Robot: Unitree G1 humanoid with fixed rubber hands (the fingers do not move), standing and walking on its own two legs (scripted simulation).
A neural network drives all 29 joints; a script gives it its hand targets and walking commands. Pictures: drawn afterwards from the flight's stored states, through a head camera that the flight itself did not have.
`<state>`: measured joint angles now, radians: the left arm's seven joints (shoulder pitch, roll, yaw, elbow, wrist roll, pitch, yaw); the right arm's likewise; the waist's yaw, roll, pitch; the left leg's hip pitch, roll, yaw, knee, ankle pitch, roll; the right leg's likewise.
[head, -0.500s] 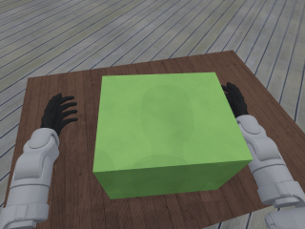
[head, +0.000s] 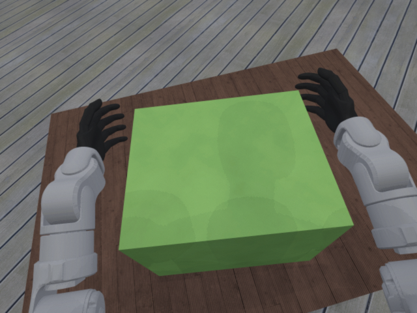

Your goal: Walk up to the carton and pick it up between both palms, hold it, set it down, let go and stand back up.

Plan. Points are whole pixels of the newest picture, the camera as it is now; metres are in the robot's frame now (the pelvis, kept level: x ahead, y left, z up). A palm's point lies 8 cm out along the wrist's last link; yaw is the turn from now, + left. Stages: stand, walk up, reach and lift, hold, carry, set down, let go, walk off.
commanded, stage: reach and lift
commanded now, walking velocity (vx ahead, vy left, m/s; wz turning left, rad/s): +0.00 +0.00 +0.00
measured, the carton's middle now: (225, 187) +0.32 +0.00 +0.05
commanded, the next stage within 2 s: none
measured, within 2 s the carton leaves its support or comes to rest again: leaves its support in 0.76 s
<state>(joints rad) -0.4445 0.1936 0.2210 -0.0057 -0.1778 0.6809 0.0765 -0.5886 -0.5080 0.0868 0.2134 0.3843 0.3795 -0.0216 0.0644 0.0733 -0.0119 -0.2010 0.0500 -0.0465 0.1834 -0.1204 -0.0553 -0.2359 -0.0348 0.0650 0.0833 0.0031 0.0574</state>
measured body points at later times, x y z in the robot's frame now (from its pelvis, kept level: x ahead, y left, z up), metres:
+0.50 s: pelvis +0.01 +0.00 +0.00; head +0.08 -0.01 +0.44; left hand +0.39 +0.20 +0.09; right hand +0.43 -0.18 +0.08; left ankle -0.04 +0.16 -0.75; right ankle +0.02 -0.15 -0.75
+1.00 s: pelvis -0.01 +0.00 +0.00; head +0.01 +0.00 +0.45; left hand +0.28 +0.20 +0.08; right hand +0.34 -0.17 +0.10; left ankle -0.04 +0.15 -0.75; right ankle +0.02 -0.15 -0.75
